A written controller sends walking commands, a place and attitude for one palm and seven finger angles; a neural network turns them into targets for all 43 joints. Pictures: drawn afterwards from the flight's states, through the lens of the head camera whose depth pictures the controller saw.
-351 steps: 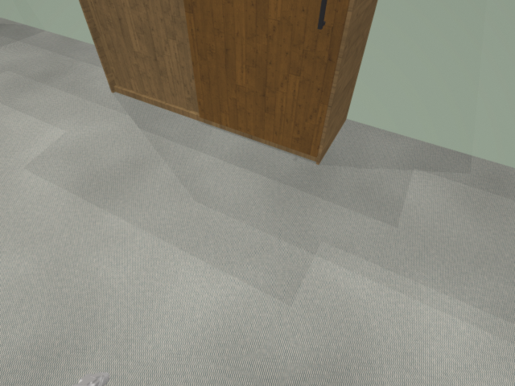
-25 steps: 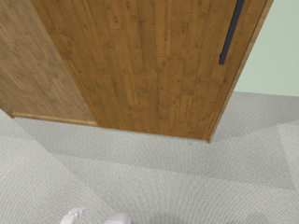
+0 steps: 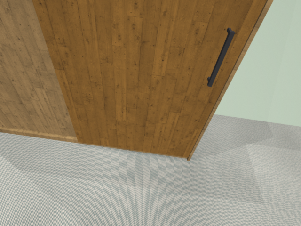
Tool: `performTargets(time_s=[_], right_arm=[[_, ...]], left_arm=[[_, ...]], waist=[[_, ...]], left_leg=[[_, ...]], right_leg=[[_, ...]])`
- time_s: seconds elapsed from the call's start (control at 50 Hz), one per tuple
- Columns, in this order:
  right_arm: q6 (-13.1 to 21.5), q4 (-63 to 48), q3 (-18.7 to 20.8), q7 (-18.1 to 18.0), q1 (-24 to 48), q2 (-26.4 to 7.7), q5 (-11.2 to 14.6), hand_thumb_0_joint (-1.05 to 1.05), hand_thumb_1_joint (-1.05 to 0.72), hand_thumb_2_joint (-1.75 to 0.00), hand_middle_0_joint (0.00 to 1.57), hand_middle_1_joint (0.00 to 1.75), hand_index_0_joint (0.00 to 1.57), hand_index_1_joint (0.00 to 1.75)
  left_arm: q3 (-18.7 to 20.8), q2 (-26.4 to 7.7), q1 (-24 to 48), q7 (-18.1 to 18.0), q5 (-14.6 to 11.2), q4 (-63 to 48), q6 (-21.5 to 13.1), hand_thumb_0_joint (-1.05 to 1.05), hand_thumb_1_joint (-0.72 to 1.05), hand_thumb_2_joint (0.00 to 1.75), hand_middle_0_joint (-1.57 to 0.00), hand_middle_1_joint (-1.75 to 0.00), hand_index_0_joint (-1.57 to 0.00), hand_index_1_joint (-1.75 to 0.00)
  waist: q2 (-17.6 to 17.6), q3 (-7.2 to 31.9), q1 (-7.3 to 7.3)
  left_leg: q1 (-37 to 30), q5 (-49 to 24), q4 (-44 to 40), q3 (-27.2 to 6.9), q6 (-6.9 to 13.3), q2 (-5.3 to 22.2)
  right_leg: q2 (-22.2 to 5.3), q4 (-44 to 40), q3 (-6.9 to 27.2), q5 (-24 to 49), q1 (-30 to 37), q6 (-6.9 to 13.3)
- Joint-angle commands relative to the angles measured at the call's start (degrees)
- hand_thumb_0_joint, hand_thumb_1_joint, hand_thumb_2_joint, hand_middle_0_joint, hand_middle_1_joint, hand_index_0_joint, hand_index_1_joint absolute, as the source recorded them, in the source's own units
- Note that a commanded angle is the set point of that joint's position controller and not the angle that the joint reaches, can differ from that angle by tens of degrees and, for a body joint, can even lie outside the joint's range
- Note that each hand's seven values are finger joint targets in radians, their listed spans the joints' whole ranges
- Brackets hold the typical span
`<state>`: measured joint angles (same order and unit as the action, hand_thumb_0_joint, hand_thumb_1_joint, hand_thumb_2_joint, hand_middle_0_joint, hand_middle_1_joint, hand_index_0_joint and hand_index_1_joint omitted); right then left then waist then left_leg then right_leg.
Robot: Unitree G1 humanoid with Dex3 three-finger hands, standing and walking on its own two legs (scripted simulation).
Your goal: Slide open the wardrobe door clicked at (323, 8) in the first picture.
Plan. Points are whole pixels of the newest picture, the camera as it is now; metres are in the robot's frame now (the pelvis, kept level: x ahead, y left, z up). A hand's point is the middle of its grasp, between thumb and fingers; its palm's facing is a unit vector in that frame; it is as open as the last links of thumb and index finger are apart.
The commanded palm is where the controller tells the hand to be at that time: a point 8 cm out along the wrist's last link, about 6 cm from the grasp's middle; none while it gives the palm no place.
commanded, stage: take the last steps up to it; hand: right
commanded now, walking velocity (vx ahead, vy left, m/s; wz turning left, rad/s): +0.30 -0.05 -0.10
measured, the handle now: (218, 59) +0.74 -0.23 +0.11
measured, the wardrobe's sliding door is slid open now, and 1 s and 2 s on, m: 0.00 0.00 0.00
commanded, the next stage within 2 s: come to a stop and stand still in 0.84 s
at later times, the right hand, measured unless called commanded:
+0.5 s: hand out of the picture -0.03 -0.21 -0.18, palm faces +0.18 +0.98 -0.12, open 7.4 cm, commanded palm none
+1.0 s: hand (212, 165) +0.41 -0.24 -0.18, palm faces -0.05 +0.98 -0.22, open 7.4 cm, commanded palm none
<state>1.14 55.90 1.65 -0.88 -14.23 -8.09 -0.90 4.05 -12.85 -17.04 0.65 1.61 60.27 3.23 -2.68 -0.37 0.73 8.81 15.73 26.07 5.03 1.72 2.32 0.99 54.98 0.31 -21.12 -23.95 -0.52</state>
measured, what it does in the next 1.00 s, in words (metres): walks ahead: right foot, then left foot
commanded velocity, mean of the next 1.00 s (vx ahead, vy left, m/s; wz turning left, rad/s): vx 0.20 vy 0.00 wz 0.02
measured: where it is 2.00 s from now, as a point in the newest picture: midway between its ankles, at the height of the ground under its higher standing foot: outside the picture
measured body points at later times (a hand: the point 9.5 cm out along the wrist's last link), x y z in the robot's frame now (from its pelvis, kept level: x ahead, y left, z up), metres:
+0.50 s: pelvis +0.11 -0.08 -0.01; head +0.13 -0.11 +0.43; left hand +0.24 +0.13 -0.15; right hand -0.03 -0.27 -0.17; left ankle +0.01 +0.07 -0.70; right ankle +0.13 -0.17 -0.74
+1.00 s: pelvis +0.28 -0.07 -0.02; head +0.32 -0.05 +0.42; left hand +0.16 +0.13 -0.18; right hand +0.41 -0.29 -0.16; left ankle +0.37 +0.02 -0.75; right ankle +0.13 -0.17 -0.73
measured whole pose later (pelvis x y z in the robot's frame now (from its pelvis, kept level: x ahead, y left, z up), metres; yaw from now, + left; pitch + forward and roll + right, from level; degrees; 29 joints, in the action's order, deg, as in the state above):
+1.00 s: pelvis +0.28 -0.07 -0.02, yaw +1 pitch -1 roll -1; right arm 2.4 56.6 2.7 0.1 -5.5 -9.8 -1.3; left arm 1.5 -6.7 -26.8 -1.4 0.7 66.7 -1.7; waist -1.1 -5.3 3.2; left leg 23.1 8.1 34.4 7.9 3.0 1.6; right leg -3.6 35.5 -10.2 -27.1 -1.0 -0.7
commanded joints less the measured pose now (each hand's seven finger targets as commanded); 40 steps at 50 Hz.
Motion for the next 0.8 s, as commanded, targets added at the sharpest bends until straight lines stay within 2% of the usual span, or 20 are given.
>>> performTargets(time_s=[0.0, 0.02, 0.08, 0.18, 0.26, 0.3, 0.32, 0.34, 0.36, 0.38, 0.4, 0.42, 0.44, 0.46, 0.48, 0.5, 0.54, 0.58, 0.7, 0.78], right_arm=[[2.0, -0.8, 1.6, -0.4, -4.5, -7.9, 0.0, 0.00, -0.90, -0.90, 0.20, 0.30, 0.20, 0.30], [2.2, -0.1, 1.5, -0.4, -6.4, -7.3, 0.0, 0.00, -0.90, -0.90, 0.20, 0.30, 0.20, 0.30], [2.9, 2.2, 1.1, -0.5, -11.5, -6.7, -0.1, 0.00, -0.90, -0.90, 0.20, 0.30, 0.20, 0.30], [3.5, 5.1, 1.2, -0.6, -15.7, -7.0, -0.7, 0.00, -0.90, -0.90, 0.20, 0.30, 0.20, 0.30], [3.3, 7.4, 1.4, -0.6, -17.0, -7.6, -1.0, 0.00, -0.90, -0.90, 0.20, 0.30, 0.20, 0.30], [3.0, 8.0, 1.7, -0.7, -17.0, -7.9, -1.1, 0.00, -0.90, -0.90, 0.20, 0.30, 0.20, 0.30], [2.8, 8.3, 1.8, -0.7, -16.6, -8.2, -1.0, 0.00, -0.90, -0.90, 0.20, 0.30, 0.20, 0.30], [2.6, 8.4, 1.9, -0.8, -15.8, -8.2, -0.8, 0.00, -0.90, -0.90, 0.20, 0.30, 0.20, 0.30], [2.4, 8.6, 1.9, -0.6, -15.1, -7.9, -0.6, 0.00, -0.90, -0.90, 0.20, 0.30, 0.20, 0.30], [2.3, 8.4, 1.6, -0.5, -14.8, -6.6, -0.4, 0.00, -0.90, -0.90, 0.20, 0.30, 0.20, 0.30], [2.2, 7.6, 1.2, -0.2, -17.2, -3.2, 0.1, 0.00, -0.90, -0.90, 0.20, 0.30, 0.20, 0.30], [2.2, 5.8, 0.5, -0.3, -14.4, -2.4, -0.1, 0.00, -0.90, -0.90, 0.20, 0.30, 0.20, 0.30], [1.7, 5.1, 0.8, -0.6, -11.0, -3.7, -0.4, 0.00, -0.90, -0.90, 0.20, 0.30, 0.20, 0.30], [1.3, 5.4, 1.0, -0.2, -8.7, -3.6, -0.3, 0.00, -0.90, -0.90, 0.20, 0.30, 0.20, 0.30], [1.2, 5.8, 1.4, 0.2, -7.6, -3.3, -0.5, 0.00, -0.90, -0.90, 0.20, 0.30, 0.20, 0.30], [1.0, 6.1, 1.7, 0.6, -7.4, -2.7, -0.8, 0.00, -0.90, -0.90, 0.20, 0.30, 0.20, 0.30], [0.2, 6.3, 1.8, 0.9, -9.5, -1.2, -0.9, 0.00, -0.90, -0.90, 0.20, 0.30, 0.20, 0.30], [-0.4, 6.0, 2.2, 0.9, -9.8, -1.2, -1.0, 0.00, -0.90, -0.90, 0.20, 0.30, 0.20, 0.30], [-1.3, 1.7, 2.5, 1.3, -1.2, -3.3, -0.8, 0.00, -0.90, -0.90, 0.20, 0.30, 0.20, 0.30], [-1.0, -1.7, 1.8, 1.4, 7.3, -3.5, -0.6, 0.00, -0.90, -0.90, 0.20, 0.30, 0.20, 0.30]], left_arm=[[0.9, -1.9, -0.4, 0.7, 0.2, -2.6, -1.8, 0.00, 0.90, 0.90, -0.20, -0.30, -0.20, -0.30], [1.0, -1.7, 0.0, 0.7, 0.2, -2.6, -1.8, 0.00, 0.90, 0.90, -0.20, -0.30, -0.20, -0.30], [0.8, -1.3, 3.1, 0.9, 0.2, -3.3, -2.1, 0.00, 0.90, 0.90, -0.20, -0.30, -0.20, -0.30], [0.3, -1.0, 8.7, 1.2, -0.1, -4.8, -2.8, 0.00, 0.90, 0.90, -0.20, -0.30, -0.20, -0.30], [-0.4, 0.7, 12.3, 1.5, -0.5, -5.8, -3.7, 0.00, 0.90, 0.90, -0.20, -0.30, -0.20, -0.30], [-0.8, 1.4, 12.6, 1.4, -0.7, -5.9, -4.5, 0.00, 0.90, 0.90, -0.20, -0.30, -0.20, -0.30], [-0.8, 1.4, 11.6, 1.3, -0.8, -5.6, -4.8, 0.00, 0.90, 0.90, -0.20, -0.30, -0.20, -0.30], [-0.9, 1.1, 9.0, 1.0, -0.8, -4.7, -5.3, 0.00, 0.90, 0.90, -0.20, -0.30, -0.20, -0.30], [-0.6, 0.0, 4.9, 0.6, -0.7, -3.1, -5.7, 0.00, 0.90, 0.90, -0.20, -0.30, -0.20, -0.30], [-0.1, -2.6, -2.3, -0.1, -0.6, -0.8, -6.3, 0.00, 0.90, 0.90, -0.20, -0.30, -0.20, -0.30], [1.4, -8.5, -9.2, -0.8, 0.0, 1.0, -6.8, 0.00, 0.90, 0.90, -0.20, -0.30, -0.20, -0.30], [1.9, -11.6, -14.2, -1.4, -0.4, 2.1, -6.3, 0.00, 0.90, 0.90, -0.20, -0.30, -0.20, -0.30], [1.5, -10.1, -12.6, -1.8, -0.4, 2.3, -5.9, 0.00, 0.90, 0.90, -0.20, -0.30, -0.20, -0.30], [0.9, -7.5, -8.2, -2.1, -0.7, 1.2, -6.0, 0.00, 0.90, 0.90, -0.20, -0.30, -0.20, -0.30], [0.2, -5.1, -4.1, -2.0, -0.5, 0.1, -6.3, 0.00, 0.90, 0.90, -0.20, -0.30, -0.20, -0.30], [-0.4, -3.2, -2.4, -2.0, -0.6, -0.4, -6.7, 0.00, 0.90, 0.90, -0.20, -0.30, -0.20, -0.30], [-1.0, -1.5, -2.1, -2.1, -0.8, -0.4, -7.5, 0.00, 0.90, 0.90, -0.20, -0.30, -0.20, -0.30], [-0.8, 0.2, -2.8, -2.2, -0.7, -0.7, -8.0, 0.00, 0.90, 0.90, -0.20, -0.30, -0.20, -0.30], [-1.1, -1.0, -5.0, -2.6, -0.7, -0.2, -8.1, 0.00, 0.90, 0.90, -0.20, -0.30, -0.20, -0.30], [-1.0, -1.8, -9.1, -2.7, 0.0, 1.2, -7.7, 0.00, 0.90, 0.90, -0.20, -0.30, -0.20, -0.30]], waist=[[11.0, -7.2, -0.40], [11.5, -7.3, -1.00], [10.6, -7.4, -2.61], [10.6, -8.2, -3.87], [12.2, -8.3, -4.51], [13.1, -7.3, -4.40], [12.7, -6.3, -3.89], [12.3, -5.0, -2.52], [9.3, -3.5, -0.44], [3.4, 0.1, 2.75], [-10.2, 6.7, 4.52], [-15.6, 7.4, 5.84], [-9.9, 4.0, 5.70], [-7.2, 0.0, 4.26], [-3.3, -4.0, 2.61], [-1.9, -6.3, 1.34], [-3.0, -6.4, -0.70], [-3.3, -5.5, -1.79], [-3.5, -7.0, -1.60], [-2.2, -8.3, 0.90]], left_leg=[[0.9, 6.5, -19.0, -9.4, 0.5, 12.3], [0.1, 5.5, -19.1, -8.7, 0.5, 12.1], [-3.4, 3.4, -19.5, -9.7, 1.7, 13.0], [-6.1, 2.6, -19.6, -11.4, 5.0, 15.7], [-5.0, -3.7, -17.4, -8.9, 5.3, 15.6], [-4.5, -8.7, -14.5, -7.7, 5.1, 15.5], [-4.0, -10.3, -12.7, -6.9, 4.8, 15.3], [-3.2, -11.4, -9.8, -5.5, 3.9, 14.0], [1.2, -12.2, -5.0, -3.3, 2.7, 11.9], [5.3, -14.1, 5.9, -0.5, 1.3, 9.2], [16.8, 1.4, 21.0, 3.6, -1.5, 3.4], [25.0, 18.5, 33.6, 2.1, -2.3, 0.1], [26.1, 17.5, 39.3, -1.9, -1.3, 2.4], [27.1, 13.0, 42.4, -2.9, -1.5, 5.0], [26.5, 8.4, 42.9, -3.5, -1.7, 6.1], [24.5, 4.8, 42.1, -3.5, -2.1, 6.5], [22.0, 0.7, 41.0, -3.0, -2.8, 6.1], [22.9, -2.8, 40.1, -3.0, -3.3, 5.5], [29.7, -6.3, 34.2, -3.1, -4.0, 5.1], [29.6, -5.2, 23.5, -1.2, -3.1, 4.4]], right_leg=[[-3.8, 8.1, 0.4, 9.0, -10.1, -1.4], [-4.0, 7.9, 0.0, 10.1, -10.4, -1.7], [-5.5, 5.5, -0.4, 11.7, -13.0, -2.2], [-7.5, -1.8, -1.6, 9.9, -14.7, -2.2], [-6.7, -11.9, -4.7, 6.9, -9.0, -1.1], [-5.7, -17.1, -5.8, 4.6, -4.1, -0.3], [-5.0, -19.2, -6.6, 4.7, -0.6, 0.1], [-4.3, -23.2, -7.4, 6.4, 4.1, 0.3], [-2.6, -27.0, -9.4, 9.3, 13.2, 0.5], [-4.3, -30.4, -7.2, 9.9, 24.3, 1.1], [-18.1, -31.7, 9.3, 11.2, 36.6, 4.9], [-26.3, -37.7, 20.1, 15.0, 38.6, 9.0], [-26.6, -39.6, 18.0, 12.8, 33.7, 9.9], [-25.0, -41.3, 15.9, 10.9, 26.4, 9.5], [-23.2, -42.3, 12.0, 11.5, 21.0, 8.7], [-21.0, -43.5, 7.9, 14.7, 16.8, 7.2], [-18.0, -44.7, 2.4, 18.7, 13.9, 6.0], [-16.7, -45.1, -0.3, 23.7, 14.6, 5.7], [-17.0, -43.6, -2.0, 35.1, 20.7, 7.5], [-17.8, -41.2, -2.2, 42.6, 24.7, 8.2]])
